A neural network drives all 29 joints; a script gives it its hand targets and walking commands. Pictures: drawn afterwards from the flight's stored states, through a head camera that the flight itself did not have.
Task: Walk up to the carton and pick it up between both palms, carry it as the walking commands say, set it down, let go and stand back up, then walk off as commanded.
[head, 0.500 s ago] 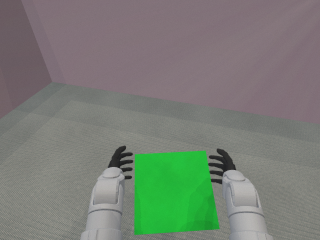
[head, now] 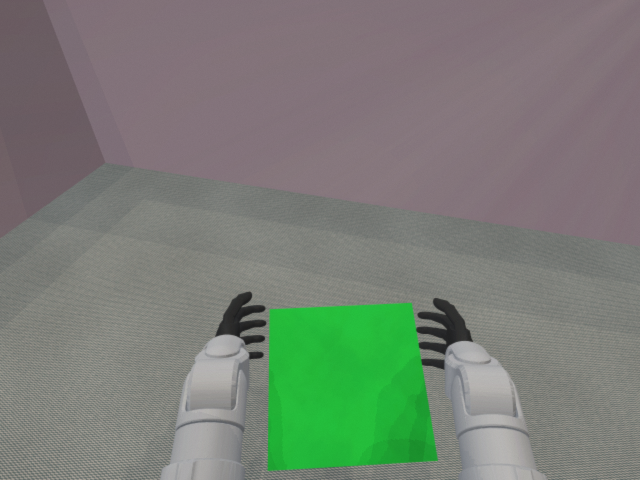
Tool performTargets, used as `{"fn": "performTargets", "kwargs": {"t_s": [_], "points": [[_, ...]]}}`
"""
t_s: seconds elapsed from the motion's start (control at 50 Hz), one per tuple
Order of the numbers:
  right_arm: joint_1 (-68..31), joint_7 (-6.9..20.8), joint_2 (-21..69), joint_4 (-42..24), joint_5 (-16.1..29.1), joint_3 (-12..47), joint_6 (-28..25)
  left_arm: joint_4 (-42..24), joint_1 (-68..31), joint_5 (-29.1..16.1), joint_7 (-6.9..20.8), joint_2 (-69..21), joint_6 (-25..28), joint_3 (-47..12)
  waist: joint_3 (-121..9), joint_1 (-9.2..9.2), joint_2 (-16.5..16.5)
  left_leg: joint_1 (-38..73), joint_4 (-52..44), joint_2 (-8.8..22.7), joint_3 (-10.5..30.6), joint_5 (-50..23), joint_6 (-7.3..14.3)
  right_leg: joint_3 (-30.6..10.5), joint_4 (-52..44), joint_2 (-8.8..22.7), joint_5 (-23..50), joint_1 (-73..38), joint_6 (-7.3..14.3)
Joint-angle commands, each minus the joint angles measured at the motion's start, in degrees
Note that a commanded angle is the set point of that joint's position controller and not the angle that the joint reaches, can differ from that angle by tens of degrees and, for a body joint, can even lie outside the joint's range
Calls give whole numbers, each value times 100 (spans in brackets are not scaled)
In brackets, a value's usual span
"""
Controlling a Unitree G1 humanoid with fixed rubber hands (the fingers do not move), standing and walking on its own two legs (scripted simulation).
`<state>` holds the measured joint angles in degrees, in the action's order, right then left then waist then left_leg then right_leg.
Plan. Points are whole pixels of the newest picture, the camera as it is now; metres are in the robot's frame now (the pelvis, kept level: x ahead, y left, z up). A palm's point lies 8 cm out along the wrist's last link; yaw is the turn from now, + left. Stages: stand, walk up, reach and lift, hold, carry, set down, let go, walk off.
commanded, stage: hold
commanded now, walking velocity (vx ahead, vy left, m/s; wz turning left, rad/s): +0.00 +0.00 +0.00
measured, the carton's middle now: (343, 386) +0.30 -0.01 -0.06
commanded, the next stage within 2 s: carry in 0.04 s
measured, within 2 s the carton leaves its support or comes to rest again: neither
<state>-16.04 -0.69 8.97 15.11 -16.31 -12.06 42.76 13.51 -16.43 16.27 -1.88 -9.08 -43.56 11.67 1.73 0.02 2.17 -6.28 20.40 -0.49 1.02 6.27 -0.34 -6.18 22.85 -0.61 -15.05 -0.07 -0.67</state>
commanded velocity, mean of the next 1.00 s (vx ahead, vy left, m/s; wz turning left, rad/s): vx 0.00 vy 0.30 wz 0.00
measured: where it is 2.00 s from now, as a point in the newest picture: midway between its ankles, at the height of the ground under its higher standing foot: outside the picture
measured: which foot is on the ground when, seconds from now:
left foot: down 0.00-0.52, up 0.54-0.80, down 0.82-1.00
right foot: down 0.00-0.34, up 0.36-0.50, down 0.52-0.82, up 0.84-1.00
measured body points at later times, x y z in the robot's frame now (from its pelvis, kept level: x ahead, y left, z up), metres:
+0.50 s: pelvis -0.01 +0.06 -0.02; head +0.02 +0.06 +0.43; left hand +0.29 +0.23 +0.06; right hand +0.31 -0.05 +0.05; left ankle +0.04 +0.16 -0.74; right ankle -0.01 -0.04 -0.73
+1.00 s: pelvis -0.05 +0.20 -0.01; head +0.00 +0.20 +0.43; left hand +0.26 +0.38 +0.06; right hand +0.29 +0.09 +0.06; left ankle -0.01 +0.31 -0.74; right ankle -0.05 +0.09 -0.71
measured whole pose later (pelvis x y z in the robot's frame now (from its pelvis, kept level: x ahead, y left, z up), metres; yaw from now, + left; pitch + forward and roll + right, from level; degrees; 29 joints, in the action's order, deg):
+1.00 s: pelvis -0.05 +0.20 -0.01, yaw +5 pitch +5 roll +1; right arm -22.7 -11.4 11.1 -10.3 -9.9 -8.3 71.3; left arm -11.5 -22.7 6.1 -19.8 -11.1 -70.2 10.4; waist -0.5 -1.4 1.4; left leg -25.4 31.8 1.5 -6.4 11.6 2.0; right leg 7.2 51.8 4.3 -28.7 28.7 -1.7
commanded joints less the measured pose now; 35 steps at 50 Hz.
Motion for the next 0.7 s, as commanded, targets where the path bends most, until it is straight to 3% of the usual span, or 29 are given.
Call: {"fn": "performTargets", "kwargs": {"t_s": [0.0,0.02,0.04,0.06,0.08,0.1,0.12,0.14,0.16,0.2,0.26,0.28,0.3,0.32,0.34,0.36,0.4,0.44,0.48,0.5,0.52,0.54,0.56,0.58,0.62,0.68], "points": [[-2964,1424,5233,-443,1547,2915,-329,-59,-2398,-1554,1494,-5520,133,-3015,-1257,6,-141,1978,46,-394,247,-517,-64,7,-705,-368,552,1626,207],[-3195,1435,5268,-643,1918,3281,-219,-286,-2792,-1738,1452,-5346,121,-3342,-1717,-48,-685,264,-26,932,618,-60,205,446,279,397,-546,1473,96],[-3072,1455,5366,-538,1814,3258,-147,-58,-2669,-1683,1427,-5507,108,-3283,-1822,-102,-981,-333,-142,899,805,639,254,301,434,372,-776,1194,112],[-3078,1449,5369,-664,1833,3366,-99,-127,-2684,-1768,1414,-5507,90,-3344,-1772,-147,-883,-927,56,790,639,959,149,118,324,608,-801,1108,170],[-3078,1418,5361,-835,1866,3493,-35,-303,-2755,-1906,1404,-5520,56,-3508,-1696,-163,-436,-1430,550,549,343,1057,4,-324,-15,976,-812,1042,301],[-3110,1377,5361,-1050,1969,3670,56,-480,-2812,-2033,1387,-5512,-6,-3652,-1541,-150,325,-1888,1343,280,-7,843,-150,-983,-443,1525,-581,1079,524],[-3324,1346,5307,-1318,2175,3901,197,-570,-2703,-2140,1354,-5543,-122,-3753,-1411,-181,984,-2289,2287,226,-88,1251,-188,-1478,-529,2139,249,1197,865],[-3370,1313,5328,-1473,2362,4079,345,-722,-2640,-2270,1310,-5570,-265,-3848,-1441,-178,1026,-2528,2904,336,-186,1720,-194,-1521,-392,2484,1643,1176,1115],[-3425,1274,5347,-1681,2573,4243,481,-1012,-2783,-2449,1258,-5557,-423,-3976,-1556,-163,826,-2774,3065,391,-210,1859,-175,-1362,-162,2484,2923,911,1182],[-3335,1177,5259,-2226,2840,4438,809,-1461,-2783,-2742,1166,-5497,-787,-4160,-1870,-99,866,-2774,2492,494,-204,1720,-161,-810,444,2250,4327,551,951],[-3018,973,5168,-2888,3212,4712,1401,-2063,-2412,-3114,1074,-5436,-1433,-4353,-2238,-65,1195,-1729,1055,26,-837,908,-95,-44,973,1683,4202,907,488],[-2882,922,5159,-2944,3265,4738,1600,-2082,-2259,-3158,1067,-5431,-1648,-4329,-2387,-49,1054,-1096,482,-42,-1019,433,1,206,1278,1453,3640,1183,299],[-2711,895,5145,-2924,3260,4691,1777,-2078,-2129,-3175,1070,-5455,-1839,-4289,-2658,-28,666,-273,192,242,-775,-75,128,409,1810,1255,2819,1645,86],[-2588,879,5168,-2963,3258,4609,1923,-2130,-2002,-3209,1078,-5491,-2015,-4270,-2895,-26,-163,745,445,961,-157,-1915,393,618,2332,1041,1051,2553,-156],[-2620,848,5208,-2948,3246,4449,1995,-2429,-2439,-3383,1096,-5510,-2164,-4353,-3006,24,-1773,1168,782,2010,829,-4188,1082,1229,3113,469,-1706,3554,-301],[-2595,831,5349,-2970,3234,4366,2118,-2377,-2502,-3430,1135,-5617,-2298,-4416,-3061,39,-1850,927,786,1951,763,-4190,1367,1104,3479,470,-2646,3435,-137],[-2907,811,5539,-3404,3220,4437,2293,-2620,-2849,-3571,1191,-5835,-2418,-4412,-2837,48,-1058,339,673,1608,380,-3082,1333,1186,3486,471,-2064,3290,52],[-3036,766,5590,-3594,3206,4404,2442,-2729,-3020,-3692,1182,-5891,-2555,-4377,-2705,29,-1097,-349,718,1274,-7,-2153,1187,1322,2573,459,-1246,2682,145],[-2996,734,5574,-3528,3246,4333,2571,-2635,-2880,-3679,1189,-5911,-2680,-4249,-2696,-56,-739,-970,1086,957,-388,-1052,916,1383,821,504,65,1638,117],[-2960,723,5589,-3455,3241,4318,2627,-2489,-2684,-3647,1219,-5925,-2746,-4159,-2630,-151,-194,-1874,1593,723,-507,-62,647,712,162,1086,566,724,193],[-2933,711,5631,-3421,3178,4311,2694,-2238,-2359,-3574,1263,-5952,-2802,-4023,-2645,-183,1542,-3303,2754,283,-718,1893,221,-1558,-137,3069,2642,-95,690],[-3219,741,5679,-3516,3226,4455,2744,-2105,-2279,-3490,1270,-5946,-2815,-3910,-2521,-131,1675,-3591,3648,342,-139,2467,167,-1908,-259,3391,2955,118,1164],[-3490,768,5740,-3560,3348,4539,2751,-2232,-2561,-3489,1235,-5993,-2787,-3939,-2404,-116,1128,-3598,4154,440,162,2220,105,-1561,-119,3155,2815,239,1174],[-3561,783,5799,-3551,3430,4566,2748,-2342,-2733,-3496,1220,-5996,-2772,-3966,-2276,-101,664,-3626,4208,507,247,1885,3,-989,-17,2866,2601,287,1029],[-3639,815,5862,-3511,3495,4587,2774,-2423,-2901,-3479,1194,-5986,-2756,-3873,-2196,-59,767,-3463,3748,541,-10,1468,-145,-99,239,2371,3147,336,794],[-3533,796,5803,-3302,3506,4478,2804,-2454,-2943,-3429,1144,-5808,-2768,-3813,-2349,-66,1007,-2775,2790,348,-411,1618,-198,417,500,2121,3889,380,677]]}}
